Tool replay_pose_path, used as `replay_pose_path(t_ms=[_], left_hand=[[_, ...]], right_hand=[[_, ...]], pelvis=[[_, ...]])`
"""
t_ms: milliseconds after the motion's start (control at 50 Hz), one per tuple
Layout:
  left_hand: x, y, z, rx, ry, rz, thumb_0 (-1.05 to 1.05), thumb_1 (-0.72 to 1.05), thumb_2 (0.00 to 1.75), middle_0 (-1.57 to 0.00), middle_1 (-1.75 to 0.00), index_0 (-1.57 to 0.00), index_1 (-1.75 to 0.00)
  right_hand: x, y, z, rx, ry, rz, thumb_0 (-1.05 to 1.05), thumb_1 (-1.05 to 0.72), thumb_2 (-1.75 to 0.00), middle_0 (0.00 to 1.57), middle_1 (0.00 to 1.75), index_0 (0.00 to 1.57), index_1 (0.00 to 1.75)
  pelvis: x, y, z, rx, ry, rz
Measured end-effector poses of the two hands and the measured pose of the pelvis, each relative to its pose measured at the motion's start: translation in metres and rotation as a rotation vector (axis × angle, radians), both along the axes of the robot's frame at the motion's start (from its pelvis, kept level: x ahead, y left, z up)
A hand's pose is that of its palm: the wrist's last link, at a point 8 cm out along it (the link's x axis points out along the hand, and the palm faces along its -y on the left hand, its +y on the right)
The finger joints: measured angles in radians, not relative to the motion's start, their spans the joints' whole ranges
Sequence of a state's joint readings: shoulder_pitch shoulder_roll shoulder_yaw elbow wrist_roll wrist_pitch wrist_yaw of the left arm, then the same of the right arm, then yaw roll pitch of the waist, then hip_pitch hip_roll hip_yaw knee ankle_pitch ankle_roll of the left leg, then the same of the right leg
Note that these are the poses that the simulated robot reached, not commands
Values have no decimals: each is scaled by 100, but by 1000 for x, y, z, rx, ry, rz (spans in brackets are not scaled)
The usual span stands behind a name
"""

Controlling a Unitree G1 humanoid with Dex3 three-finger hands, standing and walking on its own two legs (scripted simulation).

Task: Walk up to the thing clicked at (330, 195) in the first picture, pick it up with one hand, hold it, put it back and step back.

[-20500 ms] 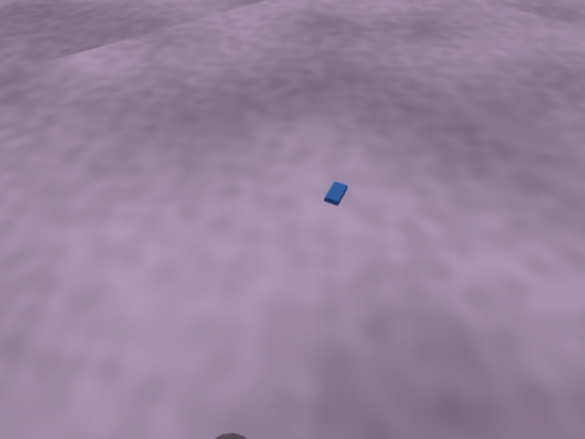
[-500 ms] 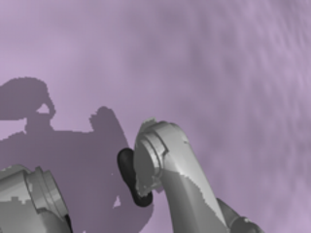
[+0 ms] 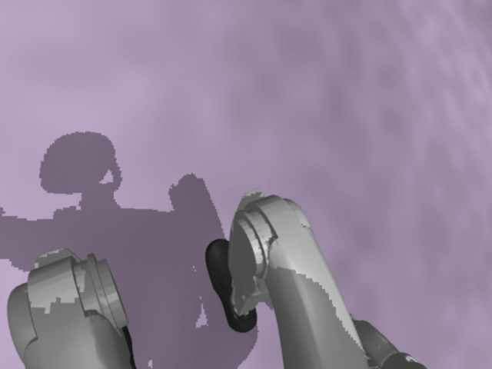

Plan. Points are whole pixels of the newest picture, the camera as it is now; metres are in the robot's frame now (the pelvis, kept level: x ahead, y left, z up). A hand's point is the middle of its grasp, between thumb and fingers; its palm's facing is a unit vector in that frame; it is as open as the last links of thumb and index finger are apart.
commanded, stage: withdraw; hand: left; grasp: from above
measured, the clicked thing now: out of the picture +0.45 +0.42 -0.30
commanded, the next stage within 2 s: go down in 0.66 s
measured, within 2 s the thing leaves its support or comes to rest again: neither
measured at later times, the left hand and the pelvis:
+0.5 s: hand out of the picture +0.41 +0.42 -0.07, palm faces -0.47 -0.13 -0.87, open 11.5 cm; pelvis +0.00 -0.01 +0.05, yaw +6 degrees
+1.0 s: hand out of the picture +0.46 +0.43 -0.12, palm faces -0.33 -0.10 -0.94, open 13.0 cm; pelvis +0.00 -0.01 +0.01, yaw +5 degrees
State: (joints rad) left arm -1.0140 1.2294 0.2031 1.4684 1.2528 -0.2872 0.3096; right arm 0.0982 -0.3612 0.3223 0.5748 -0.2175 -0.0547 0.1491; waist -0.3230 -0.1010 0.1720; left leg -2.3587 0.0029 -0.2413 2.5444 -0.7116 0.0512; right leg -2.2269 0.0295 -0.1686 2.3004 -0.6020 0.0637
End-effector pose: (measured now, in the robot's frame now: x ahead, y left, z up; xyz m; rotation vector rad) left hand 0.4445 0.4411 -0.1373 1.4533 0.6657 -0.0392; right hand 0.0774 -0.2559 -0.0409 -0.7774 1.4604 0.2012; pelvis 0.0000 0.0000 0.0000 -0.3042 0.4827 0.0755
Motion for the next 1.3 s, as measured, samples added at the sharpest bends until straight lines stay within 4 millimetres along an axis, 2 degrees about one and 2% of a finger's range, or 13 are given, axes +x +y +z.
replay_pose_path(t_ms=[180, 240, 340, 380, 440, 500, 580, 720, 840, 960, 1060, 1180, 1300], left_hand=[[1, -11, 29, -37, -18, -93, 0, 37, 46, -59, -80, -72, -68], [5, -16, 52, -20, -87, -132, 0, 29, 50, -54, -76, -65, -65], [3, -14, 103, 17, -162, -104, 0, 9, 59, -45, -72, -52, -65], [-1, -12, 119, 27, -141, -68, 0, 3, 63, -43, -71, -48, -66], [-11, -12, 129, 34, -43, -33, 0, -5, 66, -40, -71, -43, -67], [-23, -18, 127, 11, 63, -23, 0, -9, 68, -38, -72, -41, -68], [-32, -29, 114, -72, 124, -47, 0, -12, 70, -36, -73, -39, -70], [-28, -33, 79, -136, 36, -138, 0, -18, 74, -32, -76, -35, -73], [-16, -23, 67, -51, -56, -154, 0, -25, 80, -26, -81, -29, -78], [8, -15, 72, 14, -111, -85, 0, -29, 82, -23, -88, -25, -85], [17, -17, 68, 40, -41, -58, 0, -31, 83, -20, -92, -23, -88], [9, -24, 70, -4, 19, -57, 0, -28, 84, -19, -93, -21, -88], [-11, -25, 99, -50, -26, -67, 0, -27, 83, -18, -94, -20, -88]], right_hand=[[8, -3, 4, -9, -23, -39, 0, -90, -89, 20, 30, 20, 30], [14, -6, 5, -8, -40, -59, 0, -90, -89, 20, 30, 20, 30], [34, -7, 6, 26, -94, -106, 0, -90, -89, 20, 30, 20, 30], [43, -5, 7, 50, -122, -118, 1, -90, -89, 20, 30, 20, 30], [52, -1, 9, 90, -158, -130, 0, -90, -89, 20, 30, 20, 30], [54, 1, 10, 118, -169, -132, 0, -90, -89, 20, 30, 20, 30], [48, -2, 8, 115, -141, -117, 0, -90, -89, 20, 30, 20, 30], [29, -19, -1, 14, -66, -83, 0, -89, -89, 20, 30, 20, 30], [20, -24, -12, -31, -42, -84, 0, -90, -89, 20, 30, 20, 30], [8, -17, -19, -8, -40, -128, 0, -90, -89, 20, 30, 20, 30], [-4, -8, -20, 25, -22, -186, 0, -90, -89, 20, 30, 20, 30], [-9, -4, -10, 54, 17, -216, 0, -90, -89, 20, 30, 20, 30], [6, -13, 7, 40, -3, -208, 0, -90, -89, 20, 30, 20, 30]], pelvis=[[-1, 0, 9, 9, 23, 18], [0, -1, 12, 12, 41, 26], [2, -4, 25, 37, 85, 41], [2, -4, 33, 49, 97, 46], [-1, -5, 46, 65, 107, 53], [-3, -6, 55, 79, 112, 60], [-6, -9, 57, 95, 105, 66], [-5, -15, 32, 98, 61, 58], [-4, -14, 12, 90, 42, 55], [-1, -9, 5, 76, 70, 47], [2, -6, 9, 64, 103, 43], [4, -6, 24, 63, 120, 49], [4, -8, 41, 68, 128, 59]])
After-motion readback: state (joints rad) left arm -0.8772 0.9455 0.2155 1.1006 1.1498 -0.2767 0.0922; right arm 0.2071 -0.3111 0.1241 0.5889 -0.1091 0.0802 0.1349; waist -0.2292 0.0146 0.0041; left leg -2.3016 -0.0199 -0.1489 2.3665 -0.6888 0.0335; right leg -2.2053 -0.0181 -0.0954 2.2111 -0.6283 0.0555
